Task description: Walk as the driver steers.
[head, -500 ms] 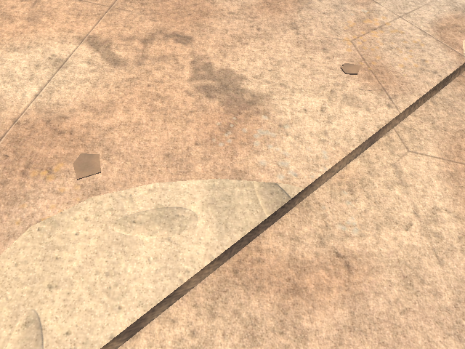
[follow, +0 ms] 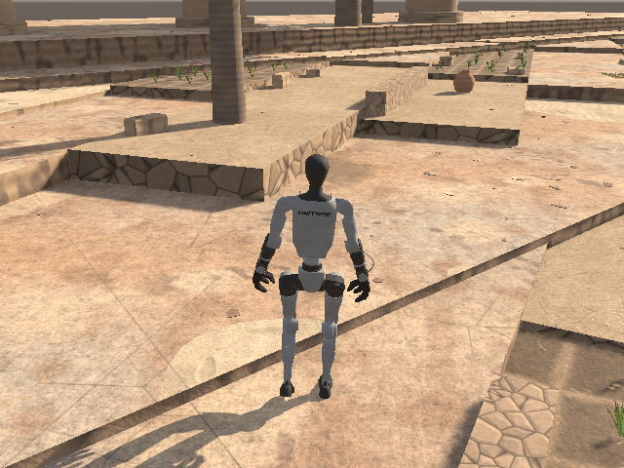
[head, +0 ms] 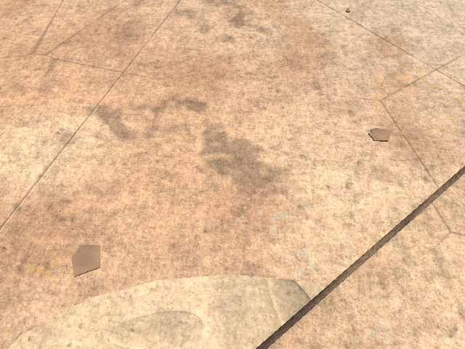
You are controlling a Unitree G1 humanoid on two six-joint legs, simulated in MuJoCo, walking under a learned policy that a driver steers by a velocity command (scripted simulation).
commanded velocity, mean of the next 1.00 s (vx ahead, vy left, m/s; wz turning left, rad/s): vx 0.50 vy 0.00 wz -0.28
